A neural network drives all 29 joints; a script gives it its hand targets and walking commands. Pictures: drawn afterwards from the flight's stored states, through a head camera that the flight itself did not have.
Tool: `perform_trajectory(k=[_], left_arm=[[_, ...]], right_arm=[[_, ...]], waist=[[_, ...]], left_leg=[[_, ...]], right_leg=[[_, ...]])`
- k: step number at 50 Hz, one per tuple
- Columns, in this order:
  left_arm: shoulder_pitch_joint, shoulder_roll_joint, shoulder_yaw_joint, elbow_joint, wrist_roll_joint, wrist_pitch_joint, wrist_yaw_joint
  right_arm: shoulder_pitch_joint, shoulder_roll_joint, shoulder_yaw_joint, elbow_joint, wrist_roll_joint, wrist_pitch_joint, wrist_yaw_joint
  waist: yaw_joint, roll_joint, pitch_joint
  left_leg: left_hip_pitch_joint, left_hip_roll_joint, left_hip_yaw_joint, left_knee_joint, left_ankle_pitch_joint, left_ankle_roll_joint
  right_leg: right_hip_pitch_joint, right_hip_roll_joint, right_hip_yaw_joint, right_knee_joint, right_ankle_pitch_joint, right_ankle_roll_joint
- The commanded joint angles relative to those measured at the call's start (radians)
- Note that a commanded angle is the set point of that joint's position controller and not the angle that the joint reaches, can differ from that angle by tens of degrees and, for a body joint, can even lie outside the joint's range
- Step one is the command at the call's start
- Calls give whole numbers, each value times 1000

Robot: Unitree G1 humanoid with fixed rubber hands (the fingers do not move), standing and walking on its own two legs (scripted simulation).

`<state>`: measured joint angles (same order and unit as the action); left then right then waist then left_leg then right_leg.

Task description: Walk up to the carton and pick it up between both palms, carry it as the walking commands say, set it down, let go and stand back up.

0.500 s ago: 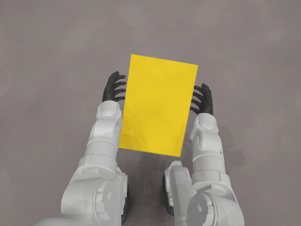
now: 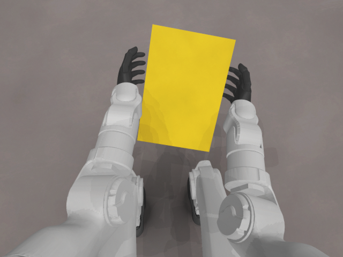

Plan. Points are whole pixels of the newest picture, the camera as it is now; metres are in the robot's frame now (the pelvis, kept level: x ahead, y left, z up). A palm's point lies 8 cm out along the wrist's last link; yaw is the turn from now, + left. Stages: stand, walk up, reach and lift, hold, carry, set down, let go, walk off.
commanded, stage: set down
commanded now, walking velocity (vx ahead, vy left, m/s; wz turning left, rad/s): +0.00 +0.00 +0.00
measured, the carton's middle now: (181, 89) +0.50 -0.06 -0.17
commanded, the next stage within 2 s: none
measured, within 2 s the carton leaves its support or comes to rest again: neither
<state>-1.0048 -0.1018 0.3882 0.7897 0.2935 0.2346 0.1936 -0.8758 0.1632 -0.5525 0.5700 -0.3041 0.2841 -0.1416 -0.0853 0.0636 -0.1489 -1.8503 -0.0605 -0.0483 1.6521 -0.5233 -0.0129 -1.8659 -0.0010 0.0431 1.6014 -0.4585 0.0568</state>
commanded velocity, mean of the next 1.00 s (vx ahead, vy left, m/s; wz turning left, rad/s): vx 0.00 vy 0.00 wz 0.00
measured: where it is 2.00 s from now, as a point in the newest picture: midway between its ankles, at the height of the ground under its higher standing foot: (167, 213)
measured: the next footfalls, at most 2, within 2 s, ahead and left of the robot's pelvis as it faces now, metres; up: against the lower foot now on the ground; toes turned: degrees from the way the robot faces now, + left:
none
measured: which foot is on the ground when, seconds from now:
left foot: down 0.00-1.00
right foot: down 0.00-1.00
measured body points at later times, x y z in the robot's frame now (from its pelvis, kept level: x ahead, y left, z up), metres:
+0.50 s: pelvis -0.01 +0.00 -0.06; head +0.29 -0.01 +0.27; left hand +0.52 +0.06 -0.17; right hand +0.47 -0.19 -0.17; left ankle +0.09 +0.12 -0.50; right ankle +0.11 -0.14 -0.50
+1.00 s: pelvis -0.01 +0.00 -0.11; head +0.33 -0.02 +0.17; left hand +0.55 +0.06 -0.26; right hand +0.49 -0.20 -0.25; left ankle +0.09 +0.12 -0.50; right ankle +0.11 -0.14 -0.50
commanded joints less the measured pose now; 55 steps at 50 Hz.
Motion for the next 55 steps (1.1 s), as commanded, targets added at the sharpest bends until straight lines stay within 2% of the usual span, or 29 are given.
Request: perform_trajectory(k=[1,36,55], left_arm=[[-522,-952,-438,90,-101,-17,-260],[-794,-833,-428,140,-170,-11,-276],[-929,-735,-479,118,-260,-33,-279]], right_arm=[[-664,833,542,66,118,-28,274],[-927,725,517,72,178,-20,289],[-1014,650,514,100,232,-30,308]], waist=[[-55,26,-922],[-78,34,-957],[-93,43,-917]], left_leg=[[466,-161,66,-164,173,-14],[253,-159,105,102,174,-3],[208,-146,114,243,220,-6]], right_leg=[[497,176,-137,-105,211,0],[321,153,-166,141,225,15],[276,136,-173,283,275,13]])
